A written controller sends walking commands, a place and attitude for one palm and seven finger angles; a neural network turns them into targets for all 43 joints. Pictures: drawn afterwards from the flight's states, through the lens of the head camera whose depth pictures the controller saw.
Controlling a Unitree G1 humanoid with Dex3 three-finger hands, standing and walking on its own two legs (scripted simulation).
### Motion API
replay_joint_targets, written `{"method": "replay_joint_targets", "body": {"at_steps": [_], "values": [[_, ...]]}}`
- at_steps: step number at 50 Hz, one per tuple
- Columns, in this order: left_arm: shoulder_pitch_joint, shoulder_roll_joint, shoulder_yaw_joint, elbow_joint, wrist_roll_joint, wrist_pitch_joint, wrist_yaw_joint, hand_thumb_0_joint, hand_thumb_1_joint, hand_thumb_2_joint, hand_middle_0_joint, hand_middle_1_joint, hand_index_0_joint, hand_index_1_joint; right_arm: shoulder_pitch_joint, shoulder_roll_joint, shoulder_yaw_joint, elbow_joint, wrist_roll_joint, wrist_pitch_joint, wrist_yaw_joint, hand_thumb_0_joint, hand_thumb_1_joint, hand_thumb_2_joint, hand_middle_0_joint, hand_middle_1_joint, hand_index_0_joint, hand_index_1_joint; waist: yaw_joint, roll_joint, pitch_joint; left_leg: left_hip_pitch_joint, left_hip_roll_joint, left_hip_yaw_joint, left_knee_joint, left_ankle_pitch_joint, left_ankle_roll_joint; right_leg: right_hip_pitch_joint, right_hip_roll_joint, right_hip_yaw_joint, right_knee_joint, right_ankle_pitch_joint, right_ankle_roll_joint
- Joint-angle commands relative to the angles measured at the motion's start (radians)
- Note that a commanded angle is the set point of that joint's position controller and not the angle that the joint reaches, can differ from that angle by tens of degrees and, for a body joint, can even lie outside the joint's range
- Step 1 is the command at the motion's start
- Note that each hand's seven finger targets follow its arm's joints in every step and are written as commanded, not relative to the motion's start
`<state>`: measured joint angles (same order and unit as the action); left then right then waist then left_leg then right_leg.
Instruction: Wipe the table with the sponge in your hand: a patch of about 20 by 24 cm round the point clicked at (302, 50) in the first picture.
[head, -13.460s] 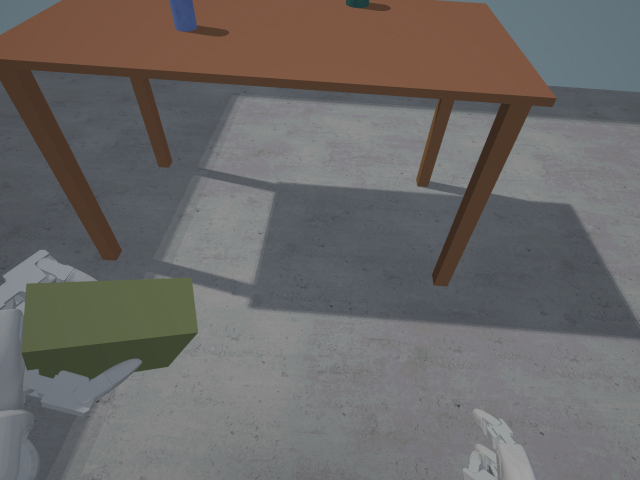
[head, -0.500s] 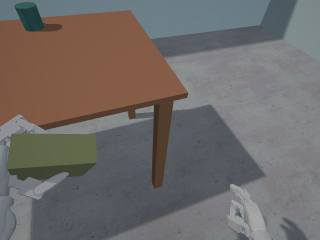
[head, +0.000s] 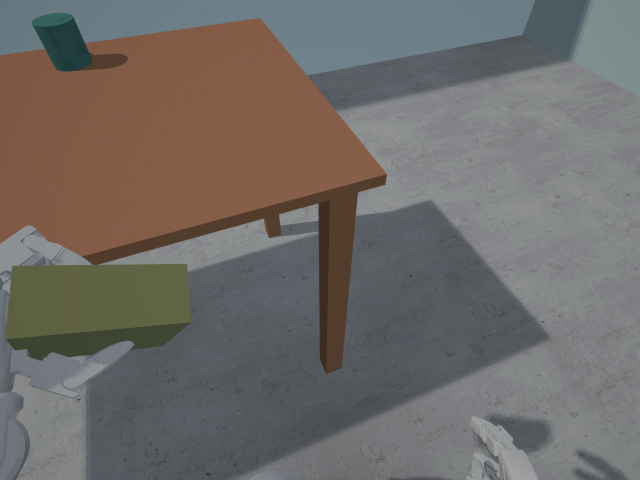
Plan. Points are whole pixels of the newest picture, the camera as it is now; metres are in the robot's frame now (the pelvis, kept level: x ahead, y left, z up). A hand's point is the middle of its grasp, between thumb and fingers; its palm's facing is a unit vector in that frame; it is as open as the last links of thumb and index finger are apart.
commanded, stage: shuffle to correct the standing spot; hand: left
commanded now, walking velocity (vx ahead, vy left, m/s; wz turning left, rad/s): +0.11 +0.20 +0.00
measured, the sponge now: (128, 312) +0.24 +0.20 +0.15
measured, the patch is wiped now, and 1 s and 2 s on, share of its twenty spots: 0.00 0.00 0.00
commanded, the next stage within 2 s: come to a stop and stand still in 1.68 s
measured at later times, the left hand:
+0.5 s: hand out of the picture +0.23 +0.32 +0.18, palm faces +0.37 -0.81 -0.47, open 9.8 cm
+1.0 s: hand out of the picture +0.26 +0.43 +0.20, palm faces +0.38 -0.79 -0.48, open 9.8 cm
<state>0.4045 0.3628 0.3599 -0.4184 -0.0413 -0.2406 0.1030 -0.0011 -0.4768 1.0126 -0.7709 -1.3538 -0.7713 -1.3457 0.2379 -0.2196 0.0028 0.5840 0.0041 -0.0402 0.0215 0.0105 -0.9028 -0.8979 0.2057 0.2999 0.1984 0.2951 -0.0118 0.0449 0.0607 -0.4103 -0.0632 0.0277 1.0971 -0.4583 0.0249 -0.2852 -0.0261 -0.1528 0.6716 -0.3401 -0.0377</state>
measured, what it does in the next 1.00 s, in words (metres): steps to the left: left foot, then right foot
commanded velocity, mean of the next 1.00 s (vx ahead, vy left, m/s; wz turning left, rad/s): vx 0.12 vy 0.19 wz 0.00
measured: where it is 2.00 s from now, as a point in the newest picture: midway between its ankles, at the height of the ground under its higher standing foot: outside the picture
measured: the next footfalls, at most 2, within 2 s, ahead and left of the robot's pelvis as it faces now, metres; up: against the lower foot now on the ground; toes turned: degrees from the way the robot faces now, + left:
left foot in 0.24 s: +0.07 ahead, +0.24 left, +0.00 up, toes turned +2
right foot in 0.42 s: +0.07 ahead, +0.01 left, +0.00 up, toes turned -9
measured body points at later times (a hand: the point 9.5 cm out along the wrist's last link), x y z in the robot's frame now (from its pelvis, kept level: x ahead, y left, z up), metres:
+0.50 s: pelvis +0.01 +0.10 +0.00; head +0.03 +0.07 +0.45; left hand +0.21 +0.36 +0.20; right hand +0.17 -0.12 -0.11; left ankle +0.01 +0.23 -0.66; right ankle +0.03 +0.02 -0.72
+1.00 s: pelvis +0.05 +0.20 +0.00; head +0.06 +0.18 +0.45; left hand +0.24 +0.47 +0.22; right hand +0.22 -0.02 -0.09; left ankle +0.07 +0.32 -0.71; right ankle +0.05 +0.14 -0.72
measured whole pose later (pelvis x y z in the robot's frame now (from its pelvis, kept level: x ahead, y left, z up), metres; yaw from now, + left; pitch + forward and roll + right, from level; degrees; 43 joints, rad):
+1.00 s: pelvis +0.05 +0.20 +0.00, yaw -1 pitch -1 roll +1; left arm 0.46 0.38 0.38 -0.54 -0.02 -0.20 0.13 0.00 -0.48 1.01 -0.78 -1.35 -0.78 -1.34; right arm 0.20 -0.18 0.01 0.58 0.01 -0.13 -0.01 0.01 -0.90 -0.90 0.20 0.30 0.20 0.30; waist 0.00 0.03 0.05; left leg -0.35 0.02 0.09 0.72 -0.34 0.00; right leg -0.30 -0.02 -0.16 0.69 -0.38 -0.06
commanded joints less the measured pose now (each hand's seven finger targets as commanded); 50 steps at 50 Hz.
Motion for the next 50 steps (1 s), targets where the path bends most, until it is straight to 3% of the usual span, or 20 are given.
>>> {"method": "replay_joint_targets", "body": {"at_steps": [1, 4, 9, 11, 12, 13, 18, 19, 20, 21, 22, 29, 35, 37, 38, 39, 46, 48, 49, 50], "values": [[0.011, 0.193, 0.141, -0.248, 0.003, -0.076, 0.026, 0.0, 0.1, 1.3, -1.2, -1.6, -1.2, -1.6, -0.108, -0.096, -0.044, -0.16, -0.01, -0.022, -0.001, 0.0, -0.9, -0.9, 0.2, 0.3, 0.2, 0.3, 0.014, -0.126, -0.041, -0.199, 0.169, -0.171, 0.211, 0.106, -0.04, -0.043, -0.369, 0.422, -0.4, 0.072, -0.143], [-0.072, 0.219, 0.148, -0.318, 0.01, -0.082, 0.033, 0.0, 0.1, 1.3, -1.2, -1.6, -1.2, -1.6, -0.125, -0.072, -0.033, -0.156, -0.013, -0.032, -0.024, 0.0, -0.9, -0.9, 0.2, 0.3, 0.2, 0.3, 0.01, -0.15, -0.074, 0.004, 0.162, -0.032, -0.107, 0.179, -0.035, -0.138, -0.279, 0.222, -0.401, 0.016, -0.081], [-0.089, 0.231, 0.153, -0.358, 0.007, -0.059, 0.052, 0.0, 0.1, 1.3, -1.2, -1.6, -1.2, -1.6, -0.091, -0.063, -0.055, -0.144, -0.015, -0.097, -0.063, 0.0, -0.9, -0.9, 0.2, 0.3, 0.2, 0.3, 0.015, -0.061, -0.123, 0.276, 0.039, 0.144, -0.553, 0.187, -0.032, -0.071, -0.19, 0.151, -0.208, -0.097, -0.028], [-0.097, 0.22, 0.163, -0.368, 0.002, -0.075, 0.047, 0.0, 0.1, 1.3, -1.2, -1.6, -1.2, -1.6, -0.066, -0.094, -0.072, -0.155, -0.005, -0.112, -0.068, 0.0, -0.9, -0.9, 0.2, 0.3, 0.2, 0.3, 0.007, 0.152, -0.141, 0.287, 0.127, -0.027, -0.674, 0.152, 0.021, -0.099, -0.084, 0.093, 0.062, -0.081, 0.027], [-0.065, 0.201, 0.164, -0.357, -0.004, -0.079, 0.043, 0.0, 0.1, 1.3, -1.2, -1.6, -1.2, -1.6, -0.071, -0.121, -0.082, -0.171, 0.006, -0.126, -0.066, 0.0, -0.9, -0.9, 0.2, 0.3, 0.2, 0.3, 0.006, 0.328, -0.118, 0.32, 0.307, -0.266, -0.766, 0.245, 0.105, -0.241, 0.017, 0.013, 0.319, -0.201, 0.074], [-0.069, 0.22, 0.173, -0.338, 0.008, -0.08, 0.044, 0.0, 0.1, 1.3, -1.2, -1.6, -1.2, -1.6, -0.059, -0.117, -0.087, -0.169, 0.006, -0.132, -0.06, 0.0, -0.9, -0.9, 0.2, 0.3, 0.2, 0.3, 0.006, 0.238, -0.117, 0.271, 0.351, -0.361, -0.798, 0.385, 0.178, -0.289, 0.03, 0.057, 0.479, -0.289, 0.059], [-0.001, 0.156, 0.141, -0.271, -0.006, -0.064, 0.036, 0.0, 0.1, 1.3, -1.2, -1.6, -1.2, -1.6, -0.075, -0.11, -0.076, -0.138, 0.019, -0.139, -0.034, 0.0, -0.9, -0.9, 0.2, 0.3, 0.2, 0.3, 0.02, 0.202, -0.174, 0.096, 0.229, -0.054, -0.589, 0.369, 0.101, 0.04, -0.002, 0.018, 0.025, -0.047, 0.057], [0.012, 0.151, 0.128, -0.271, -0.001, -0.055, 0.036, 0.0, 0.1, 1.3, -1.2, -1.6, -1.2, -1.6, -0.092, -0.107, -0.064, -0.142, 0.018, -0.141, -0.031, 0.0, -0.9, -0.9, 0.2, 0.3, 0.2, 0.3, 0.035, 0.141, -0.167, 0.002, 0.2, -0.026, -0.512, 0.245, 0.065, 0.167, -0.011, 0.033, -0.136, 0.051, 0.05], [0.001, 0.188, 0.131, -0.265, 0.014, -0.043, 0.041, 0.0, 0.1, 1.3, -1.2, -1.6, -1.2, -1.6, -0.084, -0.091, -0.055, -0.138, 0.012, -0.14, -0.03, 0.0, -0.9, -0.9, 0.2, 0.3, 0.2, 0.3, 0.036, -0.091, -0.164, -0.153, 0.118, 0.031, -0.306, 0.09, 0.024, 0.297, -0.153, 0.241, -0.284, 0.042, 0.002], [-0.014, 0.244, 0.165, -0.259, 0.014, -0.035, 0.049, 0.0, 0.1, 1.3, -1.2, -1.6, -1.2, -1.6, -0.1, -0.077, -0.053, -0.148, 0.006, -0.13, -0.026, 0.0, -0.9, -0.9, 0.2, 0.3, 0.2, 0.3, 0.034, -0.373, -0.152, -0.327, 0.03, 0.05, 0.018, -0.055, -0.026, 0.318, -0.412, 0.685, -0.385, 0.112, -0.095], [-0.022, 0.239, 0.179, -0.236, 0.004, -0.031, 0.053, 0.0, 0.1, 1.3, -1.2, -1.6, -1.2, -1.6, -0.127, -0.112, -0.048, -0.134, -0.007, -0.118, -0.019, 0.0, -0.9, -0.9, 0.2, 0.3, 0.2, 0.3, 0.044, -0.266, -0.113, -0.333, 0.075, -0.086, 0.16, -0.018, -0.04, 0.241, -0.466, 0.679, -0.409, 0.158, -0.102], [-0.026, 0.231, 0.195, -0.26, 0.012, -0.078, 0.05, 0.0, 0.1, 1.3, -1.2, -1.6, -1.2, -1.6, -0.116, -0.068, -0.037, -0.109, -0.006, -0.085, -0.032, 0.0, -0.9, -0.9, 0.2, 0.3, 0.2, 0.3, 0.021, -0.188, -0.117, -0.098, 0.172, -0.028, -0.145, 0.156, -0.043, 0.069, -0.302, 0.226, -0.291, 0.355, -0.081], [-0.096, 0.197, 0.139, -0.34, 0.004, -0.052, 0.058, 0.0, 0.1, 1.3, -1.2, -1.6, -1.2, -1.6, -0.085, -0.077, -0.063, -0.122, -0.006, -0.128, -0.051, 0.0, -0.9, -0.9, 0.2, 0.3, 0.2, 0.3, 0.016, -0.073, -0.167, 0.25, 0.05, 0.144, -0.591, 0.214, -0.035, 0.02, -0.197, 0.146, -0.122, 0.059, -0.015], [-0.06, 0.165, 0.125, -0.36, -0.004, -0.06, 0.05, 0.0, 0.1, 1.3, -1.2, -1.6, -1.2, -1.6, -0.085, -0.124, -0.086, -0.145, 0.01, -0.139, -0.057, 0.0, -0.9, -0.9, 0.2, 0.3, 0.2, 0.3, 0.008, 0.267, -0.161, 0.368, 0.281, -0.185, -0.7, 0.295, 0.072, -0.201, -0.043, 0.039, 0.22, -0.107, 0.067], [-0.066, 0.172, 0.117, -0.367, 0.014, -0.063, 0.049, 0.0, 0.1, 1.3, -1.2, -1.6, -1.2, -1.6, -0.074, -0.122, -0.084, -0.15, 0.009, -0.137, -0.051, 0.0, -0.9, -0.9, 0.2, 0.3, 0.2, 0.3, 0.009, 0.28, -0.168, 0.346, 0.37, -0.333, -0.764, 0.454, 0.154, -0.264, -0.003, 0.051, 0.408, -0.301, 0.064], [-0.043, 0.193, 0.134, -0.294, 0.026, -0.061, 0.045, 0.0, 0.1, 1.3, -1.2, -1.6, -1.2, -1.6, -0.066, -0.123, -0.094, -0.143, 0.015, -0.137, -0.05, 0.0, -0.9, -0.9, 0.2, 0.3, 0.2, 0.3, 0.014, 0.161, -0.143, 0.277, 0.363, -0.284, -0.756, 0.451, 0.169, -0.267, -0.018, 0.071, 0.467, -0.275, 0.052], [-0.011, 0.192, 0.142, -0.386, 0.006, -0.03, 0.059, 0.0, 0.1, 1.3, -1.2, -1.6, -1.2, -1.6, -0.109, -0.107, -0.051, -0.136, 0.013, -0.144, -0.037, 0.0, -0.9, -0.9, 0.2, 0.3, 0.2, 0.3, 0.028, 0.182, -0.169, 0.108, 0.249, -0.069, -0.627, 0.39, 0.083, 0.067, -0.006, 0.005, -0.074, -0.011, 0.054], [0.002, 0.232, 0.171, -0.345, 0.013, -0.022, 0.067, 0.0, 0.1, 1.3, -1.2, -1.6, -1.2, -1.6, -0.1, -0.093, -0.039, -0.137, 0.008, -0.13, -0.043, 0.0, -0.9, -0.9, 0.2, 0.3, 0.2, 0.3, 0.023, -0.013, -0.194, -0.057, 0.176, -0.008, -0.444, 0.195, 0.029, 0.266, -0.138, 0.172, -0.269, 0.136, 0.001], [-0.006, 0.258, 0.195, -0.303, 0.015, -0.015, 0.071, 0.0, 0.1, 1.3, -1.2, -1.6, -1.2, -1.6, -0.102, -0.074, -0.039, -0.149, 0.003, -0.115, -0.039, 0.0, -0.9, -0.9, 0.2, 0.3, 0.2, 0.3, 0.026, -0.268, -0.185, -0.234, 0.067, 0.067, -0.186, 0.03, -0.025, 0.329, -0.364, 0.547, -0.344, 0.207, -0.1], [-0.018, 0.254, 0.212, -0.248, -0.008, -0.016, 0.074, 0.0, 0.1, 1.3, -1.2, -1.6, -1.2, -1.6, -0.113, -0.098, -0.039, -0.136, -0.006, -0.105, -0.035, 0.0, -0.9, -0.9, 0.2, 0.3, 0.2, 0.3, 0.032, -0.266, -0.141, -0.309, 0.08, -0.024, 0.027, -0.04, -0.051, 0.296, -0.467, 0.639, -0.371, 0.308, -0.151]]}}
